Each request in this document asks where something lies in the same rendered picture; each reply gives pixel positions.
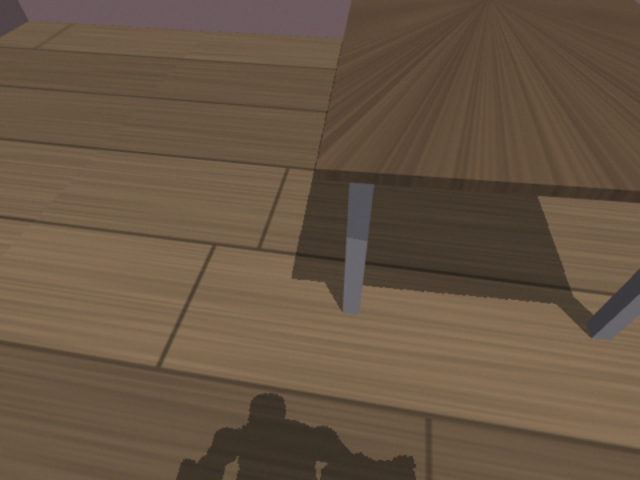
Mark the table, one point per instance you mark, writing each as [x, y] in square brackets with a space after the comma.
[528, 97]

